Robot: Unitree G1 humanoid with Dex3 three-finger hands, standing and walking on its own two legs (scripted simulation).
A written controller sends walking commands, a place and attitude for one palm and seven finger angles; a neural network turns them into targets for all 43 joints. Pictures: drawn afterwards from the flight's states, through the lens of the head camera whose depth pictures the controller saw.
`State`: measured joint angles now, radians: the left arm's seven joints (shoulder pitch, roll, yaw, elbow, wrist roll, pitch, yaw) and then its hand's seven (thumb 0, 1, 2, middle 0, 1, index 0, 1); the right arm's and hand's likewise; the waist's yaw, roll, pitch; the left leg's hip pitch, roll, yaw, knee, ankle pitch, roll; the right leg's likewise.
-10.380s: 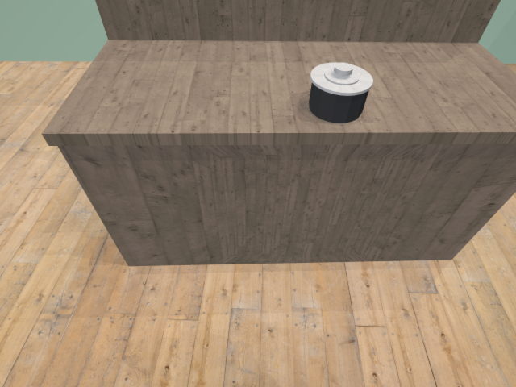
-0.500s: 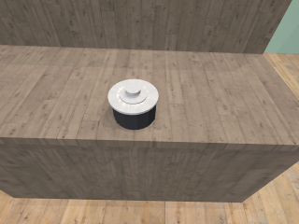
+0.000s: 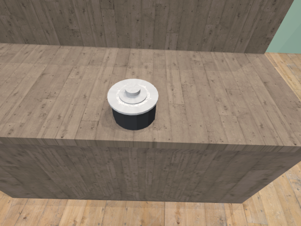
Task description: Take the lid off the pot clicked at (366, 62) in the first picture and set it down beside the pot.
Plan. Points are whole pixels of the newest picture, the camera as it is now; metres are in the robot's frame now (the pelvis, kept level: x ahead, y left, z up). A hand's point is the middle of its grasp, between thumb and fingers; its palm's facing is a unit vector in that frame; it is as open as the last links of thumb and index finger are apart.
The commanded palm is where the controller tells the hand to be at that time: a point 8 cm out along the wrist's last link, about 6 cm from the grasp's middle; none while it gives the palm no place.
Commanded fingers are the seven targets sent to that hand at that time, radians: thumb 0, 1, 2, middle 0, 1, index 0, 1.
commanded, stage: look again from close up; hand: left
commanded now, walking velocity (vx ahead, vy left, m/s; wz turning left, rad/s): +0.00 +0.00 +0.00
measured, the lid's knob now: (132, 89) +0.49 +0.10 +0.09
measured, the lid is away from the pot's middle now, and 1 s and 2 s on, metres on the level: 0.00 0.00 0.00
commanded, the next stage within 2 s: lift the closed hand beside the body in 0.46 s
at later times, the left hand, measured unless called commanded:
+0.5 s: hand out of the picture -0.02 +0.16 -0.18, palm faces +0.03 -0.99 -0.14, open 7.4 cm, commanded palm none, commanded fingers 0.00 0.90 0.90 -0.20 -0.30 -0.20 -0.30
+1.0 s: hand out of the picture +0.12 +0.20 -0.03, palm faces +0.26 -0.94 -0.23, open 4.1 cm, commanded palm +0.08 +0.25 +0.00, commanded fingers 0.00 0.90 0.90 -1.21 -1.40 -1.21 -1.40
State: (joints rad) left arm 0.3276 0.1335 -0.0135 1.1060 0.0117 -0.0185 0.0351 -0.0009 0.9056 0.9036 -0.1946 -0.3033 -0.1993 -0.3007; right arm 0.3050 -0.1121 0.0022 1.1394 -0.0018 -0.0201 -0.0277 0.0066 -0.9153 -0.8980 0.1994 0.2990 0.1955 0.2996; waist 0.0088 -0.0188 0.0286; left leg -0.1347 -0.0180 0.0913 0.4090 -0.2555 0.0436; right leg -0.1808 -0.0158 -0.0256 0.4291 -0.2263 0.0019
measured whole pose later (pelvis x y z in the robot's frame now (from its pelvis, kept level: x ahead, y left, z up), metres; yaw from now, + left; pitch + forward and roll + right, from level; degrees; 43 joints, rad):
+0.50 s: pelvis +0.00 +0.01 +0.00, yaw +0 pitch -1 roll +0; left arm 0.34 0.12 -0.01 1.12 0.01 -0.02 0.04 0.00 0.91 0.90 -0.19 -0.30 -0.20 -0.30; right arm 0.32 -0.10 0.00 1.15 0.00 -0.03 -0.03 0.01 -0.91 -0.90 0.20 0.30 0.20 0.30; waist 0.01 -0.03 0.02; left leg -0.13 -0.02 0.10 0.41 -0.26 0.05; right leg -0.18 -0.02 -0.02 0.43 -0.23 0.01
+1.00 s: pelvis +0.00 -0.01 -0.01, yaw +3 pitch -2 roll -1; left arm 0.61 0.20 0.04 -0.01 -0.02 -0.06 0.08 0.01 0.91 0.90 -0.79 -0.95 -0.80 -0.95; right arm 0.13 -0.23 -0.03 0.53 0.03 -0.18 -0.02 0.01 -0.91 -0.90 0.20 0.30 0.19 0.30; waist 0.05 -0.01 -0.02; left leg -0.17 -0.01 0.04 0.51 -0.30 0.03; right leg -0.18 -0.01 -0.08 0.48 -0.26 -0.01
